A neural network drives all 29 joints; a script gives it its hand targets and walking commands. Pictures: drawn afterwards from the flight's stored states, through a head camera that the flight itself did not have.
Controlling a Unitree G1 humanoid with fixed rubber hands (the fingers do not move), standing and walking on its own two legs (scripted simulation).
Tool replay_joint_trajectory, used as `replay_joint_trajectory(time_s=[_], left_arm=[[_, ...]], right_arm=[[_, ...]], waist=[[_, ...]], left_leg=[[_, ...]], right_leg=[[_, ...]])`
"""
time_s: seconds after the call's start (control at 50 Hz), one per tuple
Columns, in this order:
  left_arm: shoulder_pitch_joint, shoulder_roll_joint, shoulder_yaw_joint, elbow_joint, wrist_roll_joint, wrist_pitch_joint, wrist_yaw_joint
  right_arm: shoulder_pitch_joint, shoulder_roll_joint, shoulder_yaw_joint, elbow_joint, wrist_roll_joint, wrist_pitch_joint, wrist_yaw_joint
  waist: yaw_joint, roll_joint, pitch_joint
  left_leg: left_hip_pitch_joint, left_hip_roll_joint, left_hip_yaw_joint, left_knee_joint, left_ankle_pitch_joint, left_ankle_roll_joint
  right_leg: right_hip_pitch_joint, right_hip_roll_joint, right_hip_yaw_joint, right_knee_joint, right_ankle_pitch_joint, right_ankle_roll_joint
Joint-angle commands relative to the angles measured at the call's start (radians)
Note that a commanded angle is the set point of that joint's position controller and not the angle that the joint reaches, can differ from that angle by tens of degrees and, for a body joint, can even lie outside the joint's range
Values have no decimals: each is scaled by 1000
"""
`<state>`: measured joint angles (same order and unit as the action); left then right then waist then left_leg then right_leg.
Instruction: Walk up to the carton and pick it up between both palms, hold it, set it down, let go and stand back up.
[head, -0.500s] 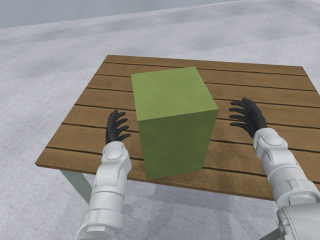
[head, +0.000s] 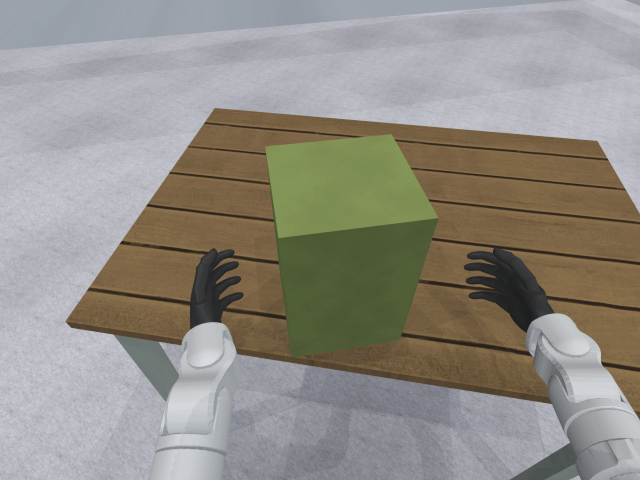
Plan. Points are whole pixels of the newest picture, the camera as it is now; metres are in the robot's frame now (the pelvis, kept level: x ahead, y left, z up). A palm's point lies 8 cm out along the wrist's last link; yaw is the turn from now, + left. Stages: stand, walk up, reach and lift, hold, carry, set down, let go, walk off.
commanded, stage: set down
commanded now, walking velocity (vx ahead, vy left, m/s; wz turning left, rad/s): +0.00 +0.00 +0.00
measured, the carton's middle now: (338, 252) +0.43 +0.04 +0.06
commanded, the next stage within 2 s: none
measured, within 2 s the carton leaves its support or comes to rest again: neither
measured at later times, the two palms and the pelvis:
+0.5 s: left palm (205, 354) +0.25 +0.18 +0.06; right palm (544, 359) +0.31 -0.22 +0.04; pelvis +0.00 +0.00 +0.00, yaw +0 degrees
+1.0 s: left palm (206, 391) +0.22 +0.17 +0.04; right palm (553, 406) +0.26 -0.23 +0.03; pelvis +0.01 -0.01 +0.00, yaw +0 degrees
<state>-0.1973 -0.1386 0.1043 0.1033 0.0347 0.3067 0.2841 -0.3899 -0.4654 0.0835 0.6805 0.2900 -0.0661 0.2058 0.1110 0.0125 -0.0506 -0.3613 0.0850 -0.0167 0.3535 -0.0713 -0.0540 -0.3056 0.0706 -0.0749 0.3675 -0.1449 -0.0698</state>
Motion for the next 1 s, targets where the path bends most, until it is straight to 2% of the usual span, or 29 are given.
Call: replay_joint_trajectory(time_s=[0.0, 0.02, 0.06, 0.08, 0.1, 0.12, 0.18, 0.2, 0.22, 0.24, 0.26, 0.28, 0.3, 0.38, 0.4, 0.42, 0.46, 0.48, 0.56, 0.64, 0.66, 0.7, 0.72, 0.76, 0.84, 0.86, 0.9, 0.96, 0.98], left_arm=[[-50, -9, -214, -412, -3, -48, 8], [-139, 24, -186, -322, -1, -37, 5], [15, -27, -253, -446, -10, -37, 4], [-54, -4, -251, -445, -20, -47, 12], [92, -36, -233, -476, 4, -43, 13], [-30, -15, -251, -425, -6, -50, 9], [-26, 1, -238, -461, -14, -67, 16], [82, -20, -274, -531, -19, -76, 19], [-41, 2, -260, -479, -27, -82, 20], [59, -25, -278, -526, -15, -77, 21], [43, -21, -275, -511, -12, -82, 28], [-41, -1, -263, -450, -29, -74, 22], [134, -33, -269, -496, -12, -80, 26], [79, -42, -294, -455, -11, -66, 26], [151, -29, -260, -485, -1, -67, 34], [229, -63, -279, -485, 9, -72, 28], [105, -21, -254, -516, 17, -89, 38], [258, -40, -267, -542, 11, -89, 33], [322, -21, -233, -540, 32, -109, 24], [316, 9, -261, -552, 24, -110, 6], [313, 22, -252, -519, 12, -109, -1], [287, 44, -283, -488, -11, -113, -13], [304, 41, -266, -571, -1, -121, 7], [295, 41, -280, -572, -1, -109, 9], [248, 62, -232, -415, 12, -68, -13], [239, 74, -233, -547, 8, -80, 13], [268, 73, -224, -389, 22, -50, -26], [296, 99, -194, -384, 39, -34, -48], [265, 109, -172, -373, 39, -43, -49]], right_arm=[[-124, -234, -129, -269, 105, -75, 26], [-196, -220, -123, -233, 97, -65, 30], [-48, -241, -152, -237, 108, -74, 34], [-119, -259, -153, -271, 108, -83, 42], [13, -243, -125, -273, 138, -86, 45], [-75, -245, -157, -257, 120, -83, 45], [-55, -222, -142, -362, 119, -100, 39], [43, -248, -165, -369, 126, -117, 43], [-69, -214, -144, -376, 119, -102, 38], [29, -254, -178, -360, 121, -111, 45], [7, -237, -159, -377, 132, -107, 49], [-40, -220, -165, -381, 111, -93, 50], [102, -235, -163, -351, 127, -103, 54], [56, -236, -168, -355, 125, -95, 50], [117, -259, -169, -369, 129, -99, 45], [200, -237, -152, -356, 136, -108, 50], [97, -248, -162, -392, 143, -117, 47], [236, -244, -158, -396, 140, -126, 45], [325, -198, -113, -461, 141, -130, 23], [353, -159, -119, -489, 112, -112, 6], [338, -155, -141, -523, 86, -114, -4], [350, -140, -149, -518, 59, -100, -13], [366, -160, -151, -556, 81, -103, -1], [355, -152, -163, -573, 75, -96, -6], [355, -106, -137, -502, 36, -38, -22], [333, -150, -150, -634, 62, -55, -8], [384, -76, -123, -473, 34, -18, -37], [419, -71, -150, -485, 0, -8, -54], [385, -54, -131, -494, -9, -14, -62]], waist=[[-119, -184, -436], [-97, -189, -400], [-143, -156, -423], [-119, -169, -434], [-121, -174, -403], [-134, -153, -397], [-90, -188, -415], [-125, -189, -417], [-105, -202, -405], [-144, -192, -418], [-117, -170, -418], [-106, -218, -422], [-123, -202, -344], [-139, -191, -352], [-116, -189, -351], [-133, -203, -312], [-116, -147, -358], [-123, -176, -330], [-105, -200, -277], [-138, -191, -202], [-115, -226, -190], [-145, -255, -159], [-130, -201, -172], [-127, -189, -166], [-135, -239, -89], [-114, -184, -134], [-139, -185, -53], [-146, -184, -75], [-119, -172, -71]], left_leg=[[297, -68, -3, -4, 60, 73], [237, -77, 16, 0, 32, 77], [318, -68, -15, -4, 72, 67], [318, -63, -15, 2, 69, 66], [363, -61, -24, -2, 101, 68], [319, -66, -15, -4, 65, 66], [264, -75, 1, 6, 50, 65], [316, -65, -17, 1, 81, 67], [245, -79, 8, 9, 64, 69], [287, -66, -17, 2, 64, 62], [288, -64, -14, -5, 21, 67], [252, -66, -1, 0, 1, 64], [312, -56, -16, -16, 27, 66], [320, -59, -5, -23, 18, 63], [355, -56, -4, -34, 26, 63], [374, -53, -20, -36, 47, 66], [345, -65, -1, -23, 11, 54], [375, -62, -9, -27, 59, 53], [329, -77, 6, -36, 89, 45], [302, -85, 11, -26, 29, 48], [293, -79, 16, -33, 14, 60], [274, -77, 9, -30, -29, 55], [301, -73, 9, -38, 1, 47], [309, -64, 2, -36, -13, 49], [274, -68, 22, -42, -96, 62], [278, -64, 6, -28, -37, 47], [274, -79, 26, -36, -84, 57], [276, -72, 26, -49, -94, 56], [250, -80, 37, -46, -96, 62]], right_leg=[[161, -41, 116, -44, 64, 36], [133, -46, 140, -48, -12, 34], [152, -38, 116, -49, 64, 20], [109, -44, 113, -51, 27, 24], [136, -41, 113, -58, 82, 19], [115, -53, 129, -57, 29, 21], [155, -73, 156, -63, -12, 37], [155, -60, 133, -59, 71, 31], [148, -62, 155, -49, 47, 36], [156, -49, 130, -40, 55, 25], [135, -61, 142, -59, -26, 28], [140, -73, 155, -68, -84, 37], [125, -67, 140, -80, -27, 29], [124, -63, 124, -76, -25, 27], [125, -61, 120, -80, -22, 31], [129, -54, 118, -91, 19, 22], [116, -69, 136, -85, -25, 30], [151, -64, 132, -93, 27, 28], [213, -92, 161, -92, 112, 55], [165, -114, 199, -118, -43, 55], [158, -118, 203, -127, -77, 65], [129, -132, 210, -131, -154, 68], [122, -118, 194, -117, -131, 58], [97, -129, 207, -136, -217, 56], [79, -153, 246, -165, -350, 61], [78, -157, 241, -157, -343, 56], [85, -175, 270, -175, -320, 65], [121, -170, 259, -163, -288, 71], [143, -181, 274, -161, -283, 77]])
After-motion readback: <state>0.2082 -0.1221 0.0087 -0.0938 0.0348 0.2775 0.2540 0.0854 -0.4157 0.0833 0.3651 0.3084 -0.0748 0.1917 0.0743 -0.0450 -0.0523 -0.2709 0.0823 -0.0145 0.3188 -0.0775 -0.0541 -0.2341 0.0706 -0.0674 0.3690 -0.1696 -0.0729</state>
